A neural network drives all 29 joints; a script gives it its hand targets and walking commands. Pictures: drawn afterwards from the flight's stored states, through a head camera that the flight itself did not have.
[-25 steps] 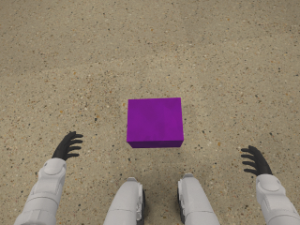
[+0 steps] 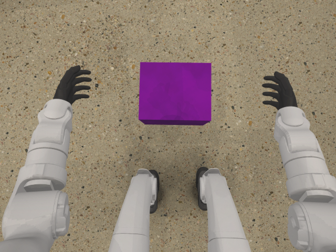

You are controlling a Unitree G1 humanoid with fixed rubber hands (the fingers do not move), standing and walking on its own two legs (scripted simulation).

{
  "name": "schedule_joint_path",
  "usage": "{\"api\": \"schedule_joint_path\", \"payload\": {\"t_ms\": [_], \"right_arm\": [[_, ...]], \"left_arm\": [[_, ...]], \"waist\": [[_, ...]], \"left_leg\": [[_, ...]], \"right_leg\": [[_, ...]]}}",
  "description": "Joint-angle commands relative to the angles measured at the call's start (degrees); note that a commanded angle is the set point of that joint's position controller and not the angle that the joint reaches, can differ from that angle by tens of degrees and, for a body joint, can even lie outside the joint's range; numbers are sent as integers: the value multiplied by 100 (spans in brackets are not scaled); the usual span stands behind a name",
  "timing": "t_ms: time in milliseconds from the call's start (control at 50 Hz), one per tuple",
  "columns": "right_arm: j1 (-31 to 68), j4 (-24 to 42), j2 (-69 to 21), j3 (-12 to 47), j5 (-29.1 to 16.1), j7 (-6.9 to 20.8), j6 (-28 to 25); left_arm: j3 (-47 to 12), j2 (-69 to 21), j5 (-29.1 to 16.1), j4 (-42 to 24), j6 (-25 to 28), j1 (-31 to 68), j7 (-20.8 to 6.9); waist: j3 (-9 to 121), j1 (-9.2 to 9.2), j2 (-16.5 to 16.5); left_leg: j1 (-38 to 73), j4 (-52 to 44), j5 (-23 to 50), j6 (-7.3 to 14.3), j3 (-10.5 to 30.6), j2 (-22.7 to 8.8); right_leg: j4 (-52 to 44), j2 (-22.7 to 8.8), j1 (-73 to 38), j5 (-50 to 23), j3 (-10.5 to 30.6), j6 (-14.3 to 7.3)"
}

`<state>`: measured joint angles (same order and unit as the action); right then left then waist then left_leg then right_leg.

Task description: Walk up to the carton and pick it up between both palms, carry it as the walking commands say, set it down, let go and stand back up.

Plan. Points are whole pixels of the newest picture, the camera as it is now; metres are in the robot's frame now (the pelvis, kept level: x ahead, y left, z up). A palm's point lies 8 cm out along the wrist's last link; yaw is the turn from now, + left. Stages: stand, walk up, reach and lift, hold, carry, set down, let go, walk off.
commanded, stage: reach and lift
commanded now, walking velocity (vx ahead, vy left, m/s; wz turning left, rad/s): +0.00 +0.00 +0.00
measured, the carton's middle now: (174, 96) +0.54 +0.02 -0.57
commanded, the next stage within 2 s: none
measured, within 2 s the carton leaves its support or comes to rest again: neither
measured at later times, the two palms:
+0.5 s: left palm (81, 55) +0.54 +0.25 -0.13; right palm (262, 65) +0.53 -0.20 -0.15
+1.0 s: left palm (97, 77) +0.52 +0.26 -0.26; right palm (240, 83) +0.52 -0.18 -0.28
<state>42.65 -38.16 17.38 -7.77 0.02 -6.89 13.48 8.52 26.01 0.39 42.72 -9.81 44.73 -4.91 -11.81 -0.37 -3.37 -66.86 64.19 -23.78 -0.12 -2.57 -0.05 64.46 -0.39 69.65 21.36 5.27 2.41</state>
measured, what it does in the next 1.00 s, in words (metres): lowers itself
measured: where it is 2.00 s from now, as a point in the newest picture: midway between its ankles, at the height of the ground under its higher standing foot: (177, 197)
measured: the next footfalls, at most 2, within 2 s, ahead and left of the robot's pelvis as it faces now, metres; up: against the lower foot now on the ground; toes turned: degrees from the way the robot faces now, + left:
none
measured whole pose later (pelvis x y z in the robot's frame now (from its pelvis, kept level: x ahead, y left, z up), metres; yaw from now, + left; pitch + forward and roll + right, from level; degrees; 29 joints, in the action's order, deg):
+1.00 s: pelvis -0.03 +0.00 -0.11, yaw +3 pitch +36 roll +1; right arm 75.7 -39.4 21.1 -15.1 -1.7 -7.3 13.8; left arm 10.6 29.9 -5.7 47.5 -13.4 83.0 -1.7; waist -26.8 -0.4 -1.6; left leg -96.3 88.9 -28.3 -0.2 0.3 1.6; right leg 88.5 -0.4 97.4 26.7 4.0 2.4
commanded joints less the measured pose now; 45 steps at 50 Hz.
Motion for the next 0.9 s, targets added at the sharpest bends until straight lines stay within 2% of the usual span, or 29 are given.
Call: {"api": "schedule_joint_path", "payload": {"t_ms": [0,60,100,180,260,340,480,580,660,740,780,880], "right_arm": [[2326,249,1020,-1039,-797,-20,-443],[2648,131,1151,-1135,-837,34,-514],[2961,209,1243,-1156,-875,47,-508],[3594,467,1374,-1132,-941,6,-385],[4211,710,1535,-1197,-939,-59,-255],[4792,665,1601,-1205,-971,-73,-119],[4678,295,1447,-1302,-894,19,-115],[4601,619,1411,-1364,-815,69,-231],[4783,490,1349,-1375,-799,73,-342],[5189,489,1438,-1295,-849,14,-353],[5321,245,1538,-1333,-849,-15,-310],[5477,95,1817,-1277,-907,-80,-181]], "left_arm": [[947,1196,-673,-564,183,2554,237],[968,1134,-730,-407,172,2970,318],[1042,1216,-771,-303,137,3239,340],[1206,1524,-873,-171,61,3702,314],[1254,1796,-1006,-167,2,4246,262],[1182,1875,-1166,-20,-66,4854,205],[1147,1712,-1110,179,-66,4844,105],[1242,1636,-1001,-216,-17,4815,103],[1229,1535,-982,-148,42,5101,114],[1099,1617,-1058,-239,41,5555,176],[961,1622,-1124,-26,-19,5689,219],[631,1664,-1297,285,-224,5734,336]], "waist": [[6739,-149,811],[7035,-78,990],[7287,-65,974],[7815,-85,678],[8253,4,414],[8278,56,292],[8577,51,372],[9187,40,367],[8766,67,433],[8975,104,417],[8772,193,456],[8883,354,584]], "left_leg": [[2316,-128,4024,-164,423,192],[2869,34,4563,-197,571,128],[2913,89,4648,-187,582,127],[2282,8,4253,-113,408,228],[1646,-113,3876,-46,277,304],[1148,-239,3333,14,200,355],[1254,-140,3640,-2,283,318],[1547,85,4107,-6,397,301],[1063,446,3743,15,451,302],[407,979,3165,9,383,368],[95,1267,2729,3,373,407],[231,2092,2521,-48,369,456]], "right_leg": [[-214,445,-1644,-2775,-657,63],[-307,464,-774,-2601,-717,13],[-329,459,-612,-2593,-731,7],[-273,393,-1290,-2922,-698,25],[-143,333,-2095,-3384,-685,8],[-80,284,-2549,-3372,-659,-16],[205,272,-2747,-3809,-616,-61],[425,267,-2760,-4194,-546,-89],[723,258,-2067,-3763,-508,-92],[1279,264,-1837,-3417,-489,-92],[1576,288,-1381,-2930,-553,-82],[2188,385,-221,-2133,-790,-48]]}}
